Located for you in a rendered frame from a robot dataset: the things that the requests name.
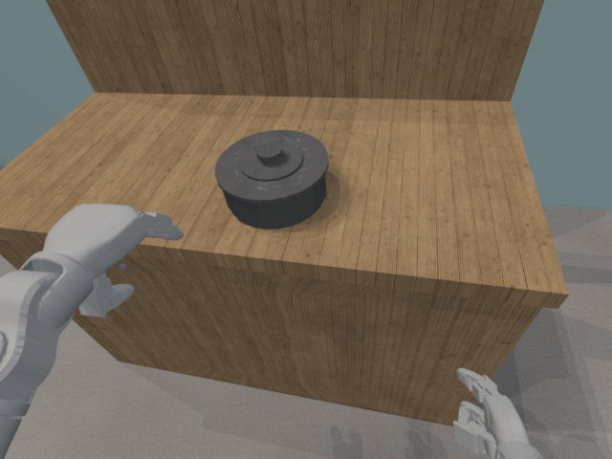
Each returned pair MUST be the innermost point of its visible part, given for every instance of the right robot hand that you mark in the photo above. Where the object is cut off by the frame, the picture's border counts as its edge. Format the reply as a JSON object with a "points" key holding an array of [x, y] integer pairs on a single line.
{"points": [[483, 430]]}

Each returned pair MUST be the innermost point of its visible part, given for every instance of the lid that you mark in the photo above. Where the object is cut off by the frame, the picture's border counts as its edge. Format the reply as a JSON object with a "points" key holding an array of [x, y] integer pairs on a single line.
{"points": [[242, 176]]}

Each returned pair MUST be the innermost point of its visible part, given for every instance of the pot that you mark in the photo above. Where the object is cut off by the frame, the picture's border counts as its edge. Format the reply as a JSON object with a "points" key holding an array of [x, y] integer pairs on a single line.
{"points": [[282, 214]]}

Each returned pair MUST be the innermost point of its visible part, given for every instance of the knob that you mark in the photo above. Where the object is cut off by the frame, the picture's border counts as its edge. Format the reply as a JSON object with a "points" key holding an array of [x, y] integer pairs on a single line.
{"points": [[269, 152]]}

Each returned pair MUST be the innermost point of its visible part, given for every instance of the left robot hand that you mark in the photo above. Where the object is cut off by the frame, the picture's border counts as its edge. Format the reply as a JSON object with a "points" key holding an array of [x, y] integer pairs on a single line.
{"points": [[97, 236]]}

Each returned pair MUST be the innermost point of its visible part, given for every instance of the table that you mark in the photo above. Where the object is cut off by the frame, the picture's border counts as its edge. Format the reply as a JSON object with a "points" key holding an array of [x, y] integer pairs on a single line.
{"points": [[431, 251]]}

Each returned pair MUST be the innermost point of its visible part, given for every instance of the left robot forearm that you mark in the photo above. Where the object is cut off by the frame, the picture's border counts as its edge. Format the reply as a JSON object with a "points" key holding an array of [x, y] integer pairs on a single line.
{"points": [[37, 302]]}

